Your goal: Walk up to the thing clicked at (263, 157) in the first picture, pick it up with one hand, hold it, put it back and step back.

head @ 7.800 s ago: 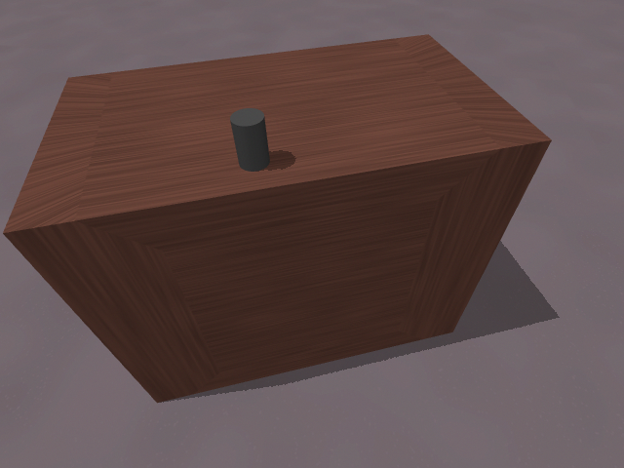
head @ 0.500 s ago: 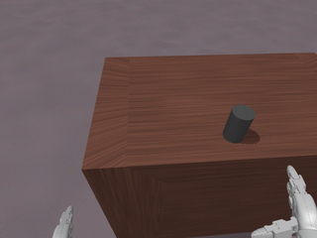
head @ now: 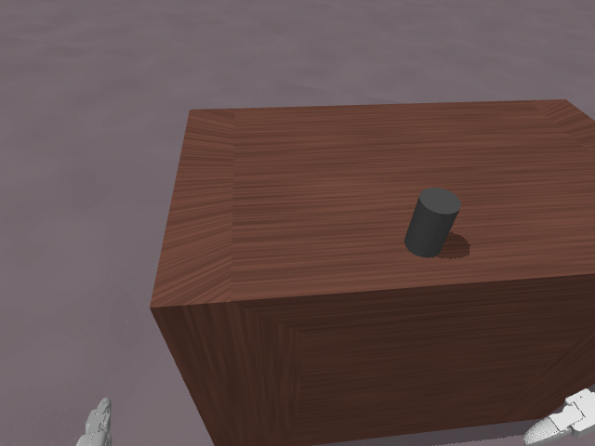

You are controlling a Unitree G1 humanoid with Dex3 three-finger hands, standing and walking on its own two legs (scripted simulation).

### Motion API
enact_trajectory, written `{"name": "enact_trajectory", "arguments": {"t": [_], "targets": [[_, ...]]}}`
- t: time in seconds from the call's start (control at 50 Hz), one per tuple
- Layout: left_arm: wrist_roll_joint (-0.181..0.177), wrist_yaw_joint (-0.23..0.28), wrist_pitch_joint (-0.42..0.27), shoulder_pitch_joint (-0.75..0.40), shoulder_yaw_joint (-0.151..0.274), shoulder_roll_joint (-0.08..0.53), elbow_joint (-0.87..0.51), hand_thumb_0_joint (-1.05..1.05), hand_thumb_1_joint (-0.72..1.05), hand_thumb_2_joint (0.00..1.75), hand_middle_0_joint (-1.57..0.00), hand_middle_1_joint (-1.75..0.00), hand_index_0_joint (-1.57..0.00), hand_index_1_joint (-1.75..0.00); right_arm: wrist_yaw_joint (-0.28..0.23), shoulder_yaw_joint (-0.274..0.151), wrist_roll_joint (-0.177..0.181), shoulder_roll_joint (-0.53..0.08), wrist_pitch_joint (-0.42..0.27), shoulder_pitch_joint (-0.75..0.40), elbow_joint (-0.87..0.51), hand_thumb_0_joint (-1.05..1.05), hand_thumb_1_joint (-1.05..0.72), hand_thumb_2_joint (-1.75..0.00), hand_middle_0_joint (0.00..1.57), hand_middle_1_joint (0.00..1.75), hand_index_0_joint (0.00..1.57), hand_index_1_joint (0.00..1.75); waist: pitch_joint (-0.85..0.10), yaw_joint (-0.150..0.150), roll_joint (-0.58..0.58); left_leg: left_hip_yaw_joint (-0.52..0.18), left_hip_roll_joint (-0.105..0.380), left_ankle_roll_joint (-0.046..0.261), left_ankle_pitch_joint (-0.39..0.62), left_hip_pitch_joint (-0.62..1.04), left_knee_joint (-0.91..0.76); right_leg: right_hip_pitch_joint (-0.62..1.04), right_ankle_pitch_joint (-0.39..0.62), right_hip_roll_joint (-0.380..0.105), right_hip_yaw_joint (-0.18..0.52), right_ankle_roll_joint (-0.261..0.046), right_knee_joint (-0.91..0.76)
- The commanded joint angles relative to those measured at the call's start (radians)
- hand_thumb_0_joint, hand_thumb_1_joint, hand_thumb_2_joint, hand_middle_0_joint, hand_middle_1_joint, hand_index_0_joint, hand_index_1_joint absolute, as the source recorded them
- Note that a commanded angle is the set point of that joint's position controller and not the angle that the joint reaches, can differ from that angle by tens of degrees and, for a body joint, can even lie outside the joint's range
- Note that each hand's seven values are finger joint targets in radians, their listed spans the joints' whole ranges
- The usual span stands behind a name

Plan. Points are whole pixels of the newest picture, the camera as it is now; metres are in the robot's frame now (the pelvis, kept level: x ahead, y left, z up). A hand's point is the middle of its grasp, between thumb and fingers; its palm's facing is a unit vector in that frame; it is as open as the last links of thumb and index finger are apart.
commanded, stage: rise first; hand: right
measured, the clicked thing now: (430, 223) +0.43 -0.22 +0.07
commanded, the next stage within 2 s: go down in 0.84 s
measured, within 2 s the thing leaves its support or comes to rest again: neither
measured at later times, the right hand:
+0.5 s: hand (593, 332) +0.18 -0.26 +0.17, palm faces +0.41 +0.80 -0.45, open 17.7 cm
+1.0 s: hand out of the picture +0.18 -0.27 +0.20, palm faces +0.46 +0.76 -0.47, open 17.5 cm
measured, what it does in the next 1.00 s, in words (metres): stands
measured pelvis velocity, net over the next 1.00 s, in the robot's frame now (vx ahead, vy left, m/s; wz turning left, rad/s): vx -0.01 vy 0.00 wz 0.00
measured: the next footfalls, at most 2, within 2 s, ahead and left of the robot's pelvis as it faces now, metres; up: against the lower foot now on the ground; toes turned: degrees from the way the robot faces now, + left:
none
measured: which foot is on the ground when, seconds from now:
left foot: down 0.00-1.00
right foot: down 0.00-1.00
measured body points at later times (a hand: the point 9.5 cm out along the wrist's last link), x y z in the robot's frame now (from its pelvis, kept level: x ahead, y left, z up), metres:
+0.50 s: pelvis -0.01 +0.00 +0.00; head -0.02 +0.02 +0.45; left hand +0.15 +0.27 -0.09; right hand +0.15 -0.30 +0.19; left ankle +0.01 +0.13 -0.74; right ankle +0.00 -0.13 -0.74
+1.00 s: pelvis -0.01 +0.00 +0.00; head -0.02 +0.02 +0.45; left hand +0.16 +0.26 -0.09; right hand +0.15 -0.31 +0.23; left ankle +0.01 +0.13 -0.74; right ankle +0.00 -0.13 -0.74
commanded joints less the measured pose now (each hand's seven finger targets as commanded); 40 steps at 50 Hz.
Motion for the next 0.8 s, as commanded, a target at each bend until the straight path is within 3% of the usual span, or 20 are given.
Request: {"name": "enact_trajectory", "arguments": {"t": [0.0,0.06,0.16,0.18,0.2,0.26,0.28,0.32,0.4,0.46,0.48,0.52,0.58,0.6,0.62,0.64,0.66,0.74,0.76,0.78], "targets": [[0.000,0.004,-0.063,-0.061,0.029,0.105,-0.167,0.00,-0.56,0.03,-0.05,-0.04,-0.04,-0.05,-0.006,-0.107,0.008,-0.189,-0.089,-0.103,-0.239,0.00,0.61,-0.02,0.04,0.06,0.04,0.06,-0.042,0.006,0.022,0.055,-0.019,0.020,0.058,0.000,-0.080,-0.037,0.100,0.008,-0.050,-0.023,-0.090],[0.004,0.011,-0.068,-0.093,0.094,0.169,-0.136,0.00,-0.56,0.03,-0.05,-0.03,-0.04,-0.04,-0.009,-0.151,0.012,-0.222,-0.096,-0.128,-0.229,0.00,0.61,-0.02,0.04,0.06,0.04,0.06,-0.020,0.002,0.013,0.054,-0.017,0.019,0.021,-0.016,-0.087,-0.050,0.062,0.012,-0.046,-0.023,-0.097],[0.001,0.004,-0.087,-0.105,0.045,0.106,-0.157,0.00,-0.56,0.04,-0.05,-0.04,-0.04,-0.05,-0.008,-0.149,0.014,-0.208,-0.125,-0.152,-0.245,0.00,0.61,-0.02,0.04,0.06,0.05,0.06,-0.026,-0.006,0.001,0.053,-0.020,0.024,-0.021,-0.001,-0.094,-0.059,0.017,0.013,-0.044,-0.024,-0.107],[0.002,0.003,-0.092,-0.100,0.060,0.125,-0.176,0.00,-0.56,0.03,-0.05,-0.04,-0.05,-0.04,-0.008,-0.156,0.014,-0.212,-0.131,-0.148,-0.247,0.00,0.61,-0.02,0.04,0.06,0.05,0.06,-0.028,-0.004,0.018,0.057,-0.022,0.024,-0.035,-0.001,-0.093,-0.060,0.007,0.009,-0.039,-0.024,-0.110],[0.003,0.000,-0.091,-0.088,0.038,0.097,-0.164,0.00,-0.56,0.03,-0.05,-0.04,-0.04,-0.04,-0.005,-0.144,0.012,-0.202,-0.137,-0.148,-0.246,0.00,0.61,-0.02,0.04,0.06,0.05,0.06,-0.030,-0.004,0.021,0.055,-0.020,0.023,-0.032,0.005,-0.096,-0.057,0.013,0.013,-0.043,-0.026,-0.105],[0.001,0.001,-0.092,-0.093,0.073,0.129,-0.152,0.00,-0.57,0.04,-0.05,-0.04,-0.04,-0.05,-0.006,-0.179,0.015,-0.227,-0.145,-0.150,-0.240,0.00,0.61,-0.03,0.04,0.06,0.05,0.06,-0.027,-0.009,-0.007,0.050,-0.015,0.021,-0.030,-0.002,-0.097,-0.056,0.021,0.021,-0.052,-0.023,-0.102],[0.003,-0.001,-0.093,-0.081,0.050,0.112,-0.156,0.00,-0.56,0.04,-0.05,-0.04,-0.04,-0.05,-0.004,-0.170,0.015,-0.215,-0.149,-0.145,-0.232,0.00,0.61,-0.02,0.04,0.06,0.05,0.06,-0.036,-0.006,0.026,0.051,-0.015,0.021,-0.009,0.004,-0.096,-0.049,0.043,0.016,-0.050,-0.026,-0.096],[0.001,0.002,-0.092,-0.089,0.095,0.147,-0.136,0.00,-0.57,0.05,-0.05,-0.04,-0.04,-0.05,-0.004,-0.189,0.018,-0.233,-0.155,-0.158,-0.260,0.00,0.60,-0.03,0.04,0.06,0.05,0.06,-0.054,-0.007,-0.013,0.051,-0.015,0.023,0.023,0.012,-0.086,-0.040,0.065,0.016,-0.048,-0.021,-0.096],[0.002,-0.003,-0.091,-0.114,0.048,0.096,-0.143,0.00,-0.57,0.05,-0.05,-0.04,-0.04,-0.05,-0.002,-0.188,0.017,-0.224,-0.164,-0.142,-0.265,0.00,0.59,-0.03,0.04,0.06,0.05,0.06,-0.060,-0.014,0.013,0.051,-0.015,0.019,0.047,0.024,-0.090,-0.039,0.092,0.019,-0.050,-0.025,-0.087],[0.002,0.000,-0.090,-0.123,0.044,0.099,-0.163,0.00,-0.57,0.06,-0.05,-0.04,-0.04,-0.05,-0.003,-0.188,0.015,-0.226,-0.170,-0.155,-0.271,0.00,0.60,-0.04,0.04,0.06,0.05,0.06,-0.063,-0.011,0.014,0.051,-0.017,0.020,0.058,0.026,-0.089,-0.027,0.103,0.016,-0.050,-0.024,-0.090],[0.002,0.003,-0.090,-0.114,0.073,0.125,-0.161,0.00,-0.57,0.06,-0.05,-0.04,-0.04,-0.05,-0.004,-0.202,0.015,-0.238,-0.170,-0.151,-0.282,0.00,0.59,-0.04,0.04,0.06,0.05,0.06,-0.075,-0.011,0.016,0.052,-0.017,0.020,0.065,0.026,-0.086,-0.023,0.110,0.016,-0.048,-0.023,-0.091],[0.002,0.004,-0.086,-0.092,0.089,0.136,-0.110,0.00,-0.57,0.06,-0.05,-0.04,-0.04,-0.06,-0.005,-0.211,0.020,-0.250,-0.172,-0.169,-0.284,0.00,0.58,-0.04,0.04,0.06,0.05,0.06,-0.033,-0.007,-0.001,0.051,-0.015,0.021,0.036,0.009,-0.094,-0.036,0.082,0.019,-0.048,-0.024,-0.095],[0.001,-0.002,-0.089,-0.110,0.054,0.095,-0.124,0.00,-0.57,0.07,-0.05,-0.05,-0.04,-0.06,-0.003,-0.217,0.021,-0.244,-0.174,-0.165,-0.289,0.00,0.58,-0.04,0.04,0.06,0.05,0.06,-0.026,-0.015,-0.013,0.049,-0.015,0.020,0.020,0.012,-0.101,-0.046,0.065,0.022,-0.051,-0.025,-0.096],[-0.001,-0.005,-0.089,-0.092,0.042,0.077,-0.136,0.00,-0.57,0.07,-0.05,-0.04,-0.04,-0.06,-0.001,-0.214,0.019,-0.238,-0.177,-0.162,-0.286,0.00,0.58,-0.04,0.04,0.06,0.05,0.06,-0.026,-0.005,0.002,0.050,-0.015,0.020,0.028,0.012,-0.099,-0.043,0.074,0.019,-0.050,-0.025,-0.095],[-0.001,-0.005,-0.087,-0.083,0.042,0.074,-0.122,0.00,-0.57,0.07,-0.05,-0.05,-0.04,-0.06,0.001,-0.218,0.020,-0.244,-0.176,-0.166,-0.289,0.00,0.58,-0.04,0.04,0.06,0.05,0.06,-0.020,-0.010,-0.008,0.045,-0.012,0.018,0.024,0.004,-0.102,-0.044,0.072,0.024,-0.055,-0.026,-0.091],[0.000,-0.003,-0.084,-0.063,0.071,0.099,-0.106,0.00,-0.57,0.07,-0.05,-0.05,-0.04,-0.06,0.002,-0.224,0.021,-0.249,-0.176,-0.155,-0.274,0.00,0.57,-0.04,0.04,0.06,0.05,0.06,-0.028,0.001,0.016,0.047,-0.012,0.016,0.038,0.006,-0.103,-0.038,0.084,0.024,-0.055,-0.029,-0.087],[0.000,-0.007,-0.084,-0.077,0.052,0.086,-0.118,0.00,-0.56,0.07,-0.05,-0.05,-0.04,-0.06,0.004,-0.225,0.021,-0.251,-0.178,-0.164,-0.297,0.00,0.58,-0.04,0.04,0.06,0.05,0.06,-0.046,-0.009,0.007,0.045,-0.010,0.016,0.054,0.013,-0.100,-0.028,0.099,0.025,-0.056,-0.028,-0.085],[0.001,-0.007,-0.081,-0.075,0.089,0.124,-0.106,0.00,-0.56,0.07,-0.05,-0.05,-0.05,-0.06,0.007,-0.225,0.022,-0.246,-0.179,-0.141,-0.309,0.00,0.57,-0.05,0.04,0.06,0.05,0.06,-0.075,-0.011,-0.004,0.055,-0.015,0.019,0.123,0.032,-0.075,-0.014,0.165,0.018,-0.050,-0.020,-0.085],[0.001,-0.008,-0.082,-0.084,0.067,0.102,-0.114,0.00,-0.56,0.07,-0.05,-0.05,-0.05,-0.06,0.009,-0.218,0.021,-0.238,-0.181,-0.150,-0.312,0.00,0.58,-0.05,0.04,0.06,0.05,0.06,-0.072,-0.010,-0.002,0.057,-0.018,0.020,0.120,0.032,-0.074,-0.012,0.166,0.015,-0.047,-0.019,-0.084],[0.001,-0.006,-0.083,-0.100,0.090,0.128,-0.130,0.00,-0.56,0.07,-0.05,-0.05,-0.05,-0.06,0.006,-0.231,0.021,-0.249,-0.180,-0.158,-0.314,0.00,0.57,-0.05,0.04,0.06,0.05,0.06,-0.082,-0.008,-0.003,0.059,-0.019,0.022,0.108,0.033,-0.075,-0.013,0.155,0.013,-0.043,-0.020,-0.089]]}}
